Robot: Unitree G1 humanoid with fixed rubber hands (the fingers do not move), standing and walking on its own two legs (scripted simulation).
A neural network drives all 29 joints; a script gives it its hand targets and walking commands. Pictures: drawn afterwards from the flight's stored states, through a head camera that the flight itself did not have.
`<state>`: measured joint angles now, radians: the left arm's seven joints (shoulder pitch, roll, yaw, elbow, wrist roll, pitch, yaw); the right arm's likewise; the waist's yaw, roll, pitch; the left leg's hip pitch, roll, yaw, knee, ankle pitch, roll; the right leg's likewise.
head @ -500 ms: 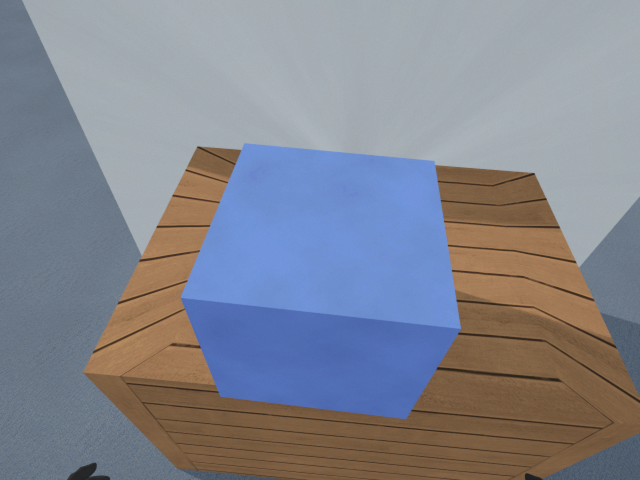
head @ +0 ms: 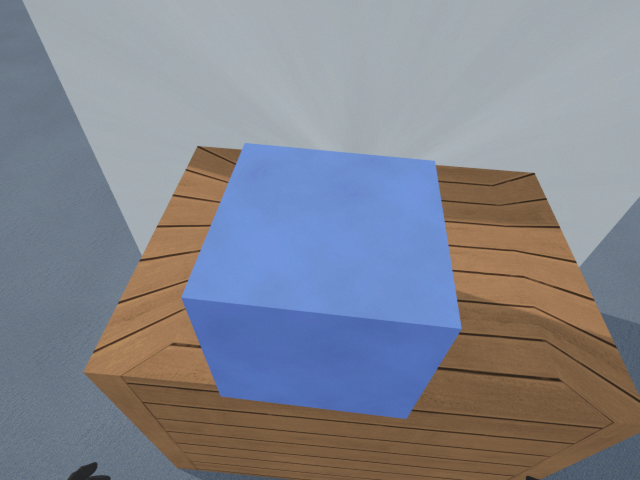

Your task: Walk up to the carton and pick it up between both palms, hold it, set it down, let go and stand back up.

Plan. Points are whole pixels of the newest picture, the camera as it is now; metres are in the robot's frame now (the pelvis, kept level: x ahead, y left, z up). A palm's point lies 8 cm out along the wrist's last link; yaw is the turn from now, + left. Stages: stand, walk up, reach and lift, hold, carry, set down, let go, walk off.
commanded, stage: stand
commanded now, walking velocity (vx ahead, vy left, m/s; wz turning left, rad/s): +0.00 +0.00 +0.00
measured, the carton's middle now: (325, 281) +0.39 +0.01 +0.00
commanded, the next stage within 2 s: none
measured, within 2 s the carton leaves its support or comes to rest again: neither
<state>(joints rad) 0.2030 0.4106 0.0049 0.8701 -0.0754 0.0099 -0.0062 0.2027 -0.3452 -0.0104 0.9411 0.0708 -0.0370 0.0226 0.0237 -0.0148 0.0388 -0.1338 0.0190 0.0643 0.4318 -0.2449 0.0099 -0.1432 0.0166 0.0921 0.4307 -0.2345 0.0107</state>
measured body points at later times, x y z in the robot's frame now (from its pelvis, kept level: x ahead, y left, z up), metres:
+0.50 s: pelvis +0.00 +0.00 +0.00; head +0.00 +0.01 +0.45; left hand +0.09 +0.32 -0.11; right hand +0.10 -0.29 -0.11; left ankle +0.00 +0.11 -0.74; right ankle +0.00 -0.13 -0.74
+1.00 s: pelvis +0.00 +0.00 +0.00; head +0.00 +0.01 +0.45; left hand +0.09 +0.32 -0.11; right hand +0.09 -0.29 -0.12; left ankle +0.00 +0.11 -0.74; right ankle +0.00 -0.13 -0.74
